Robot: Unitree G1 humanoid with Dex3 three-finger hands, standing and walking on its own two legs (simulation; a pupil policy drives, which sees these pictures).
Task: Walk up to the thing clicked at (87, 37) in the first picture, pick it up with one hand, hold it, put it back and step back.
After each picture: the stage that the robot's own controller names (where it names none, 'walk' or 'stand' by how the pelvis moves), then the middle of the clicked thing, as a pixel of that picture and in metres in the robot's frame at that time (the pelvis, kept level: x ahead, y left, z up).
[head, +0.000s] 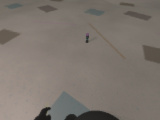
stand; (87, 38) +1.81 +0.15 -0.65
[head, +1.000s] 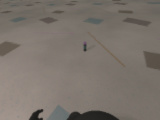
walk; (84, 46) +1.68 +0.29 -0.64
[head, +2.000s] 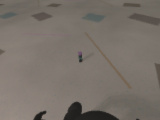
walk; (80, 57) +1.12 +0.31 -0.65
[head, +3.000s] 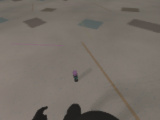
walk; (75, 76) +0.71 +0.28 -0.65
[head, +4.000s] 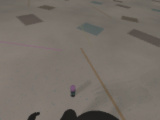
walk; (72, 91) +0.47 +0.19 -0.63
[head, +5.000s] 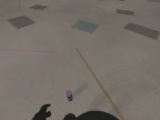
stand; (69, 96) +0.38 +0.23 -0.65
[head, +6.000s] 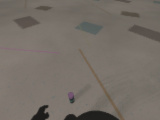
stand; (71, 98) +0.37 +0.21 -0.65
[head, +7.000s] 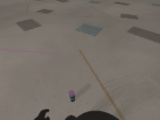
stand; (72, 96) +0.41 +0.22 -0.66
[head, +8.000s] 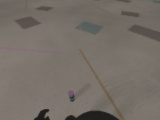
stand; (71, 96) +0.39 +0.22 -0.66
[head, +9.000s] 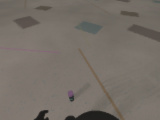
stand; (71, 96) +0.39 +0.22 -0.66
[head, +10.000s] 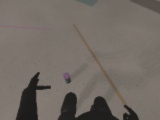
go down; (67, 78) +0.42 +0.22 -0.53
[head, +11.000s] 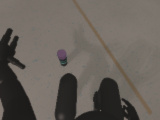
go down; (63, 59) +0.46 +0.24 -0.26
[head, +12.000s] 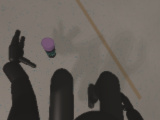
close in; (50, 49) +0.46 +0.27 -0.20
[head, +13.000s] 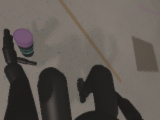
close; (26, 46) +0.45 +0.30 -0.16
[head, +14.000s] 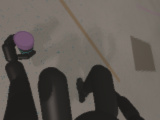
lift; (25, 47) +0.43 +0.30 -0.16
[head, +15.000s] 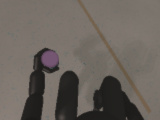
lift; (52, 62) +0.34 +0.27 -0.04
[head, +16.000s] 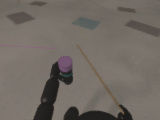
hold; (67, 72) +0.32 +0.16 +0.07
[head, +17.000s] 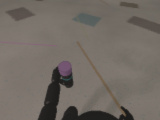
hold; (67, 76) +0.31 +0.16 +0.02
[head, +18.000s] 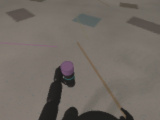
crouch; (69, 76) +0.31 +0.15 +0.02
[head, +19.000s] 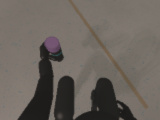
crouch; (56, 51) +0.45 +0.21 -0.06
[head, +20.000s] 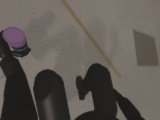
lower; (19, 45) +0.45 +0.30 -0.17
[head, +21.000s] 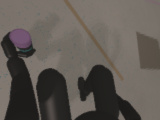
lower; (25, 46) +0.44 +0.30 -0.16
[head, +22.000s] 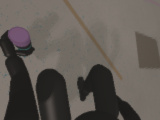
lower; (24, 44) +0.44 +0.30 -0.16
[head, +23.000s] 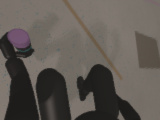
lower; (23, 46) +0.44 +0.30 -0.17
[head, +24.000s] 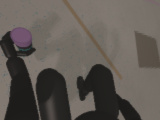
loosen; (24, 45) +0.44 +0.29 -0.16
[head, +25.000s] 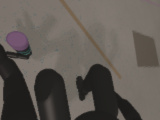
withdraw; (22, 47) +0.44 +0.30 -0.17
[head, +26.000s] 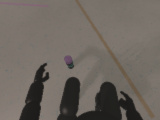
walk; (69, 63) +0.47 +0.22 -0.36
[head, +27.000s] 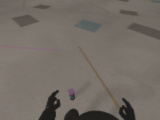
stand; (71, 94) +0.41 +0.19 -0.59
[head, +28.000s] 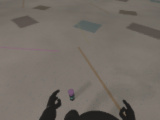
stand; (71, 95) +0.41 +0.20 -0.60
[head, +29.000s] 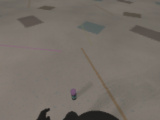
stand; (73, 94) +0.42 +0.19 -0.64
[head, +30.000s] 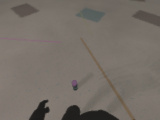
walk; (74, 85) +0.44 +0.19 -0.64
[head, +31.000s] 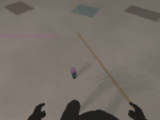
walk; (73, 73) +0.60 +0.25 -0.63
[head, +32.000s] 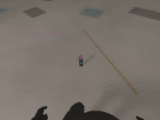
walk; (80, 61) +0.92 +0.25 -0.64
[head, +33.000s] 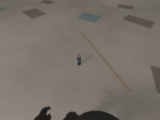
stand; (79, 60) +1.03 +0.22 -0.65
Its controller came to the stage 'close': yes
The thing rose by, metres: 0.68
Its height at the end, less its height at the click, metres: +0.00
